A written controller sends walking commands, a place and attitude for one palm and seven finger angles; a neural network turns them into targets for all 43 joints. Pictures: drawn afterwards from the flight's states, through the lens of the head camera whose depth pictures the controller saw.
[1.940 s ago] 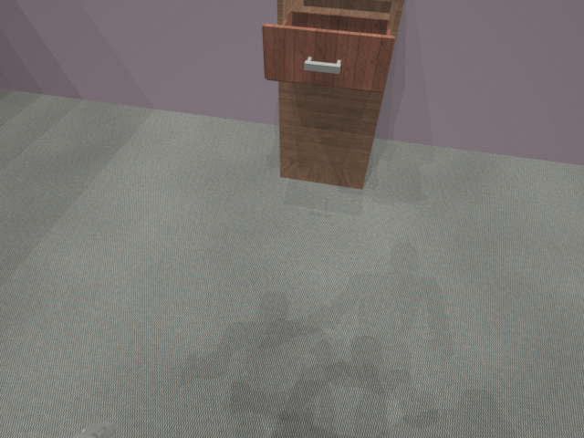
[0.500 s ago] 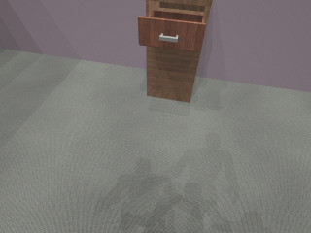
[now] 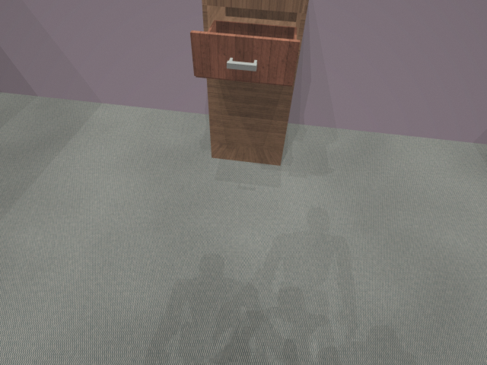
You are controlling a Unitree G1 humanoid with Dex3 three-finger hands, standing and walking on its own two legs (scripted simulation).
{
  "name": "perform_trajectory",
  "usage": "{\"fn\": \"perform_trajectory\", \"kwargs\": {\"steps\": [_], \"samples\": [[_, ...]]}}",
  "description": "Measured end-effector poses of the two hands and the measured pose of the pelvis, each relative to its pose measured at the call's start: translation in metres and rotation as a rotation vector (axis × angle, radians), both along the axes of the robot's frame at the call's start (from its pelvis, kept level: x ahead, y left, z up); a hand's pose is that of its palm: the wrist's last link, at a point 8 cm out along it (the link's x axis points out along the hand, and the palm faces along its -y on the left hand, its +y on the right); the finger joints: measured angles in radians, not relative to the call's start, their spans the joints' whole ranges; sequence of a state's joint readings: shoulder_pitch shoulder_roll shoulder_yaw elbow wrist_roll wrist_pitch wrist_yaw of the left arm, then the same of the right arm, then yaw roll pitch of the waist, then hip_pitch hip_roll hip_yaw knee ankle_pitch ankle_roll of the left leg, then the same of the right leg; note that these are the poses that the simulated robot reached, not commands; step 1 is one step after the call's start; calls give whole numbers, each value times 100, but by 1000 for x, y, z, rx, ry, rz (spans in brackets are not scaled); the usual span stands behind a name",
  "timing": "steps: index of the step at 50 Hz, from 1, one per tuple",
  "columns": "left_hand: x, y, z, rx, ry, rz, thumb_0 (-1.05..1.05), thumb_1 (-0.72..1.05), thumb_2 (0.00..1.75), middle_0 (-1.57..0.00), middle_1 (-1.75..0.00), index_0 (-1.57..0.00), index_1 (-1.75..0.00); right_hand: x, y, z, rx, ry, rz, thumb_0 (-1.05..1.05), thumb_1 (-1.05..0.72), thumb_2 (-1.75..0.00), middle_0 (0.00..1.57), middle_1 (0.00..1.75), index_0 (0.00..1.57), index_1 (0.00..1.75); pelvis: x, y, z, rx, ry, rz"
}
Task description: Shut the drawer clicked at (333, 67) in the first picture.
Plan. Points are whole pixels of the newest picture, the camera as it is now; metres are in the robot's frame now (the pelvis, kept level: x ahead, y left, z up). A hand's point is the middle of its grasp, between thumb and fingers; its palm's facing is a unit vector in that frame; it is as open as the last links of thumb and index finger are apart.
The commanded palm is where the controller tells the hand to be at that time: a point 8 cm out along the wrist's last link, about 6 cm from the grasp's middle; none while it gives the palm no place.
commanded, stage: walk to a spot facing it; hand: left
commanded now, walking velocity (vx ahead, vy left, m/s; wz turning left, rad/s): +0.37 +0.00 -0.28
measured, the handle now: (242, 63) +1.07 +0.09 +0.01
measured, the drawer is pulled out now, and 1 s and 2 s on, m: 0.29 0.29 0.29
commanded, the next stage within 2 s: turn to face it in 0.88 s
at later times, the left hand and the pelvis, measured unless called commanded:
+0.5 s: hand out of the picture +0.09 +0.16 -0.17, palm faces +0.01 -0.99 -0.14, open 7.3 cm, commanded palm none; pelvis +0.19 +0.00 +0.00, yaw -7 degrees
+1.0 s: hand (215, 207) +0.53 +0.11 -0.15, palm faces -0.32 -0.92 -0.24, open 7.3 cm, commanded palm none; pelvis +0.36 -0.04 -0.01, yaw -19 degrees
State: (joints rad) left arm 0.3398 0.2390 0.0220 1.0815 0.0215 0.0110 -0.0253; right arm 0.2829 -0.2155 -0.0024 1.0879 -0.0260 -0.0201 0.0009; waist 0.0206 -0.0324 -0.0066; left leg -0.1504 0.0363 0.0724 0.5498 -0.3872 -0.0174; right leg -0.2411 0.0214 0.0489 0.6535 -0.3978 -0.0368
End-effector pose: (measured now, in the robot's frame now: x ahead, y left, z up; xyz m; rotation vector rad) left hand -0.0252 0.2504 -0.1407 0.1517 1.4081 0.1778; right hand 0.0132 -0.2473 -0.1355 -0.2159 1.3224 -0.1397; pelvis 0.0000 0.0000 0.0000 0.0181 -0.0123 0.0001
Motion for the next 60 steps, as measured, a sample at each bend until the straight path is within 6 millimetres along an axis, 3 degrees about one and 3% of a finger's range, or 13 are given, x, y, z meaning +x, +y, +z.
{"fn": "perform_trajectory", "kwargs": {"steps": [6, 10, 13, 19, 24, 27, 30, 33, 36, 41, 47, 52, 60], "samples": [[39, -33, -5, -21, 3, -21, 0, 91, 90, -20, -30, -20, -30, -33, 2, -17, 54, 150, -103, 0, -91, -90, 20, 30, 20, 30, 36, -18, -9, -10, -8, -23], [55, -49, 3, -18, -29, 17, 0, 91, 90, -20, -30, -21, -30, -11, -1, -9, 66, 202, -99, 1, -91, -90, 20, 30, 20, 30, 62, -25, 0, -9, -8, -30], [58, -59, 11, -32, 28, 10, 0, 91, 90, -20, -30, -21, -30, 37, -3, -4, 68, 124, -107, 1, -91, -90, 20, 30, 20, 30, 82, -25, 8, -4, 1, -50], [73, -63, 16, -63, 146, -1, 0, 91, 90, -21, -30, -21, -30, 158, 3, 6, 79, -99, -101, 1, -91, -90, 20, 30, 20, 30, 129, -17, 11, -12, 10, -86], [108, -47, 4, -71, 192, 16, 0, 91, 90, -21, -30, -21, -30, 262, 19, 11, 70, -235, -44, 1, -91, -90, 20, 30, 20, 30, 180, -2, 0, -22, 1, -105], [143, -29, -13, -74, 209, -3, 0, 91, 90, -21, -30, -21, -30, 306, 27, 6, 35, -325, -49, 1, -91, -90, 20, 30, 20, 30, 214, 10, -15, -42, -5, -146], [201, -11, -20, -57, 151, -54, 0, 91, 90, -21, -30, -21, -30, 311, 31, 9, 23, -320, -93, 0, -91, -90, 20, 30, 20, 30, 234, 14, -13, -23, -25, -171], [274, -1, -13, -41, 26, -104, 0, 91, 90, -20, -30, -20, -30, 295, 36, 10, 21, -246, -150, 0, -91, -90, 20, 30, 20, 30, 255, 15, -3, -17, -29, -186], [345, -2, 0, -33, -96, -152, 0, 91, 90, -20, -29, -20, -30, 279, 23, 15, -16, -190, -224, -2, -96, -90, 20, 30, 20, 30, 274, 16, 5, -8, -21, -206], [439, -20, 19, -37, -217, -242, 0, 92, 90, -20, -29, -20, -30, 254, 12, 13, -13, -69, -293, -1, -95, -90, 20, 30, 20, 30, 306, 9, 11, 0, -14, -248], [528, -63, 27, -28, -259, -385, 0, 91, 90, -20, -29, -20, -30, 237, 3, 0, 28, 28, -410, 0, -92, -90, 20, 30, 20, 30, 346, -18, 7, 5, -10, -316], [577, -99, 20, -21, -316, -446, 0, 91, 90, -20, -30, -20, -30, 245, -12, -15, 58, 96, -454, 0, -91, -90, 20, 30, 20, 30, 373, -45, -6, -14, -9, -343], [585, -115, 17, -37, -237, -390, -1, 93, 90, -21, -30, -21, -30, 328, -30, 2, 44, 20, -415, 1, -91, -90, 20, 29, 20, 30, 415, -58, 9, -37, 3, -310]]}}
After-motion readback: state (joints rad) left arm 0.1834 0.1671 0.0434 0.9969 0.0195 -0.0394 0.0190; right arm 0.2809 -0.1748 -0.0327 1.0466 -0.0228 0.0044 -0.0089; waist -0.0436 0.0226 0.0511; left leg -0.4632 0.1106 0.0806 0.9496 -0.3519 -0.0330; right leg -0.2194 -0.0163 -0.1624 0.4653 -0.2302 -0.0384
